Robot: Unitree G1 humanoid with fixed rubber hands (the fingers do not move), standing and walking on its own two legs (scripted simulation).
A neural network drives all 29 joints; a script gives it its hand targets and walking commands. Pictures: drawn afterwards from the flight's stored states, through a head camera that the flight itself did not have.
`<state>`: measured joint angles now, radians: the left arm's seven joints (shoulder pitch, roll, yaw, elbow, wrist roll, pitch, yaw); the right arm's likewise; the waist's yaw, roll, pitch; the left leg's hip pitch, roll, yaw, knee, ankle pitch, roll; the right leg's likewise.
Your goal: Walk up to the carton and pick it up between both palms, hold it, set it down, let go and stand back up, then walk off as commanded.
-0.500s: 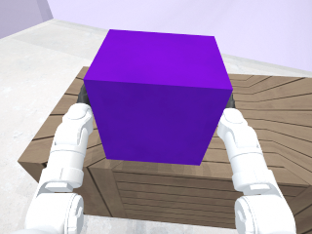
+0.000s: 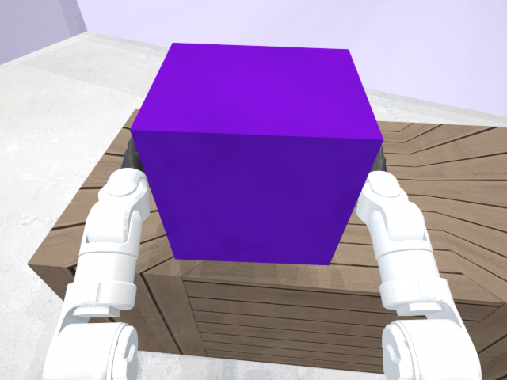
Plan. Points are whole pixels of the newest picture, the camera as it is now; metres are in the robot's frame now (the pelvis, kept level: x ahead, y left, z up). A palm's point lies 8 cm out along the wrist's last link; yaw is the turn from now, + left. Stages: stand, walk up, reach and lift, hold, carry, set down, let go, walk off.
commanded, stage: reach and lift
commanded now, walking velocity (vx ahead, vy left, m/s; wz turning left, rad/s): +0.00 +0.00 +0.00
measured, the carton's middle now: (255, 161) +0.41 +0.01 +0.16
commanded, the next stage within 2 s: hold in 0.06 s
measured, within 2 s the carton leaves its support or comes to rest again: neither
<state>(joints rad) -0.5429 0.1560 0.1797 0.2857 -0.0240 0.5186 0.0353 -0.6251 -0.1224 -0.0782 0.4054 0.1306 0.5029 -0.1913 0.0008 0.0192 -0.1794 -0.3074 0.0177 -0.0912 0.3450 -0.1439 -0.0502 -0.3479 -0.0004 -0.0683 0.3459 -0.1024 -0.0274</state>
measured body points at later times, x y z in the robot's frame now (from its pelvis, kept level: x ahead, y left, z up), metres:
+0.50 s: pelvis -0.01 +0.00 +0.00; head -0.05 -0.01 +0.45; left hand +0.37 +0.19 +0.20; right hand +0.38 -0.17 +0.18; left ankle +0.02 +0.15 -0.74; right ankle +0.04 -0.10 -0.75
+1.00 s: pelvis -0.01 +0.00 +0.00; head -0.05 -0.01 +0.45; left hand +0.35 +0.19 +0.19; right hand +0.37 -0.17 +0.18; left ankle +0.02 +0.15 -0.75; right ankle +0.04 -0.10 -0.75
